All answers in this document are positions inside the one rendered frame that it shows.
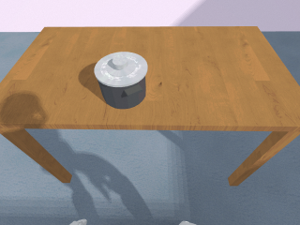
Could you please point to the knob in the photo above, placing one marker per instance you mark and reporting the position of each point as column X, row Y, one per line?
column 120, row 62

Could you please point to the lid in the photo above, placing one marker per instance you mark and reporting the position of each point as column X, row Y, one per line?
column 134, row 72

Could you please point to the pot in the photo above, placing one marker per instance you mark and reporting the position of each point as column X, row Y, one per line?
column 124, row 97

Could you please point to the table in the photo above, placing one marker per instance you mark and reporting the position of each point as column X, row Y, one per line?
column 203, row 78

